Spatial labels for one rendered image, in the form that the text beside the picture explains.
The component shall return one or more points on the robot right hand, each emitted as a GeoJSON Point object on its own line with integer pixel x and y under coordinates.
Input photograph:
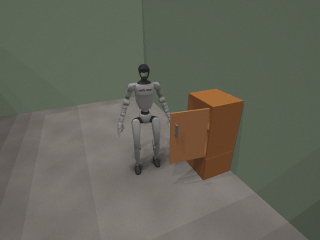
{"type": "Point", "coordinates": [119, 126]}

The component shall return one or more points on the robot left foot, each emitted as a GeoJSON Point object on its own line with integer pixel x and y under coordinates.
{"type": "Point", "coordinates": [156, 162]}

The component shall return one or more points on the robot left forearm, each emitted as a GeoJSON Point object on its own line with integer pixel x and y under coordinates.
{"type": "Point", "coordinates": [166, 109]}

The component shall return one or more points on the robot left hand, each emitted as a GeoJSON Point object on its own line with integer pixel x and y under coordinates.
{"type": "Point", "coordinates": [168, 121]}

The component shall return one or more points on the cupboard door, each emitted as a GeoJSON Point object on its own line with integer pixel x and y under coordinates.
{"type": "Point", "coordinates": [192, 132]}

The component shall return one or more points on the left robot upper arm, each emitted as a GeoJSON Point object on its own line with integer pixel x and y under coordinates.
{"type": "Point", "coordinates": [159, 92]}

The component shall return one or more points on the robot foot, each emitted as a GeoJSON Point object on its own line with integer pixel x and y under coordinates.
{"type": "Point", "coordinates": [156, 162]}
{"type": "Point", "coordinates": [137, 169]}

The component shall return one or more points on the robot right foot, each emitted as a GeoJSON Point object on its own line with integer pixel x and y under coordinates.
{"type": "Point", "coordinates": [137, 169]}

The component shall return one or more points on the right robot upper arm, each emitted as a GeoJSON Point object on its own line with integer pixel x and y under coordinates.
{"type": "Point", "coordinates": [128, 93]}

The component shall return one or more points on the handle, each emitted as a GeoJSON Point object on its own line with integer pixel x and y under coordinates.
{"type": "Point", "coordinates": [176, 130]}

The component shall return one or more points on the robot right forearm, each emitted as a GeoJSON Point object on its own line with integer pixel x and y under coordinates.
{"type": "Point", "coordinates": [122, 112]}

